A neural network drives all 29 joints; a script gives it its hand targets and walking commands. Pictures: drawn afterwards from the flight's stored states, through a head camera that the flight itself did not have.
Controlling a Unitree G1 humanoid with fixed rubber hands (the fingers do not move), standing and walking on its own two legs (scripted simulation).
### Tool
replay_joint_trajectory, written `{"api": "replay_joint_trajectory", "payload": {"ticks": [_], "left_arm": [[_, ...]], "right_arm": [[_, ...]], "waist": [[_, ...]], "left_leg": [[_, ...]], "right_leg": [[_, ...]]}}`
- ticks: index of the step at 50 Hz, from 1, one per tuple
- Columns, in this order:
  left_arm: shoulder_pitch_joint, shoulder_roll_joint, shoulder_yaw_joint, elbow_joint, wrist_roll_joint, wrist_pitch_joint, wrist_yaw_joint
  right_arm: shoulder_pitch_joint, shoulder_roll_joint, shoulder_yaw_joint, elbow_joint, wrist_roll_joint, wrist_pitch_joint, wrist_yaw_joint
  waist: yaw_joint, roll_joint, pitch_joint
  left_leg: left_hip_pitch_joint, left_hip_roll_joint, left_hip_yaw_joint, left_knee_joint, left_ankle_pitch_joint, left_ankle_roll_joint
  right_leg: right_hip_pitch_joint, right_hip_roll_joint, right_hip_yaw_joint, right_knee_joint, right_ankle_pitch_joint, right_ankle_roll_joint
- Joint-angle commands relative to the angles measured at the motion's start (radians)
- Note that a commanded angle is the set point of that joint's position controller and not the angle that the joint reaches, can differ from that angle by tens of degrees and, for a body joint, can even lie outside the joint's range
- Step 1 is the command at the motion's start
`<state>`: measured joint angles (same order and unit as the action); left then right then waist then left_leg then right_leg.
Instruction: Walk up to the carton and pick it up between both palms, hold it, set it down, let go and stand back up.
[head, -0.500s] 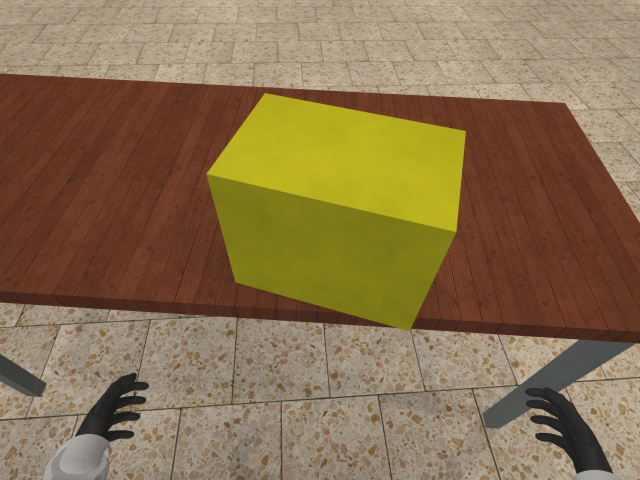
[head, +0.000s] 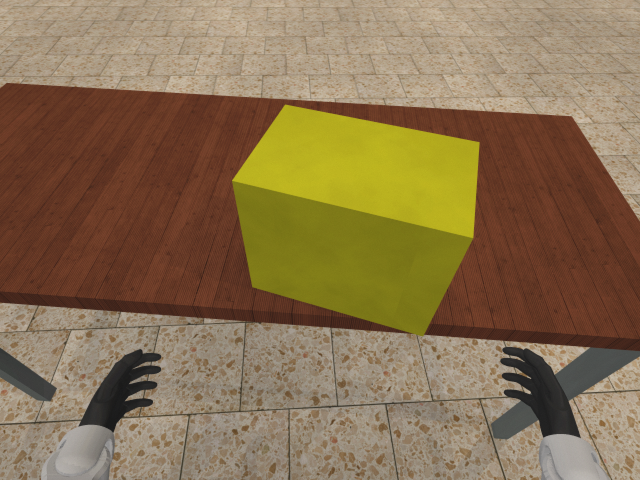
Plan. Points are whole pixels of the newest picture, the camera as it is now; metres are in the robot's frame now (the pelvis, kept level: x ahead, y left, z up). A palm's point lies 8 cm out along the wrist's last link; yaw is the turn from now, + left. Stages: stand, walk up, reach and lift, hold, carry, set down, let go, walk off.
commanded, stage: reach and lift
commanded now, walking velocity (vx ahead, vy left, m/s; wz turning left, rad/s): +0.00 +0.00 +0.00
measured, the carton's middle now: (354, 221) +0.45 -0.02 +0.05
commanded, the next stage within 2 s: none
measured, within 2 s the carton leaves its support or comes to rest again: neither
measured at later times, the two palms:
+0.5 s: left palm (96, 379) +0.22 +0.28 +0.03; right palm (532, 400) +0.21 -0.21 +0.03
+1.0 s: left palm (103, 318) +0.27 +0.28 +0.07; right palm (538, 369) +0.23 -0.21 +0.06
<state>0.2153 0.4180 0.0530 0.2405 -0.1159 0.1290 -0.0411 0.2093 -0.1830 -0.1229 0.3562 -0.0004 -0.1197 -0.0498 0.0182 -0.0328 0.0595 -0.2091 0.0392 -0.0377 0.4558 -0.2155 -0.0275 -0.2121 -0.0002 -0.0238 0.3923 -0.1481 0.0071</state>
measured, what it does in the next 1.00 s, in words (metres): stands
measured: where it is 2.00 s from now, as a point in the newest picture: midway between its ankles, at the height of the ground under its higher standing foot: outside the picture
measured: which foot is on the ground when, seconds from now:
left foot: down 0.00-1.00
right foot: down 0.00-1.00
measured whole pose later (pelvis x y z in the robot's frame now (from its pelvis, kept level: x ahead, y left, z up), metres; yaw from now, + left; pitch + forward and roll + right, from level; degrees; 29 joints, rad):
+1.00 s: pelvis +0.03 +0.01 +0.00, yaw +0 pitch +1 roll -1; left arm 0.12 0.55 0.05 -0.03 -0.36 0.18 -0.13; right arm 0.37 -0.18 -0.05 -0.30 0.18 0.26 -0.20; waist 0.03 0.00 0.03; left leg -0.21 0.04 -0.04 0.44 -0.24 -0.03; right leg -0.19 0.00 -0.02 0.34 -0.16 0.01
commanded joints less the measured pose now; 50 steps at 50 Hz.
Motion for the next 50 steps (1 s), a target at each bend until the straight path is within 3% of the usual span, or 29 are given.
{"api": "replay_joint_trajectory", "payload": {"ticks": [1,7,15,20,25,29,38,50], "left_arm": [[-0.008,0.185,0.091,-0.209,-0.097,-0.059,-0.04],[0.016,0.212,0.095,-0.256,-0.133,-0.126,-0.077],[0.072,0.218,0.07,-0.31,-0.179,-0.203,-0.102],[0.082,0.226,0.059,-0.359,-0.198,-0.23,-0.1],[0.078,0.23,0.042,-0.381,-0.224,-0.239,-0.097],[0.007,0.253,0.026,-0.409,-0.252,-0.212,-0.091],[-0.11,0.286,0.03,-0.449,-0.299,-0.101,-0.084],[-0.289,0.314,0.099,-0.501,-0.306,0.072,-0.095]], "right_arm": [[0.145,-0.018,0.009,-0.242,0.109,0.004,-0.056],[0.209,0.006,0.052,-0.362,0.14,0.012,-0.097],[0.28,0.024,0.09,-0.474,0.188,-0.005,-0.131],[0.289,0.032,0.096,-0.521,0.209,0.002,-0.138],[0.297,0.035,0.097,-0.56,0.216,0.03,-0.147],[0.235,0.005,0.075,-0.609,0.215,0.075,-0.152],[0.124,-0.053,0.051,-0.742,0.228,0.234,-0.164],[-0.014,-0.114,0.038,-0.862,0.277,0.386,-0.17]], "waist": [[0.013,0.025,-0.122],[0.034,0.064,-0.164],[0.032,0.101,-0.18],[0.03,0.141,-0.171],[0.024,0.14,-0.159],[0.012,0.157,-0.175],[-0.007,0.131,-0.16],[-0.019,0.105,-0.2]], "left_leg": [[0.064,-0.064,0.128,-0.178,0.003,0.032],[0.092,-0.057,0.12,-0.159,0.103,0.019],[0.122,-0.039,0.092,-0.124,0.211,-0.005],[0.114,-0.03,0.079,-0.118,0.208,-0.019],[0.091,-0.024,0.067,-0.119,0.167,-0.014],[0.065,-0.02,0.057,-0.127,0.121,-0.012],[0.034,-0.01,0.044,-0.158,0.064,0.009],[0.039,-0.014,0.047,-0.157,0.15,0.015]], "right_leg": [[0.283,-0.017,0.056,-0.101,-0.067,0.005],[0.283,-0.018,0.059,-0.099,0.027,0.009],[0.26,-0.008,0.056,-0.103,0.077,-0.006],[0.247,-0.004,0.061,-0.109,0.037,-0.026],[0.234,-0.003,0.065,-0.11,0.003,-0.033],[0.241,-0.001,0.068,-0.105,-0.03,-0.045],[0.244,-0.004,0.069,-0.098,-0.026,-0.045],[0.27,0.0,0.079,-0.078,0.12,-0.032]]}}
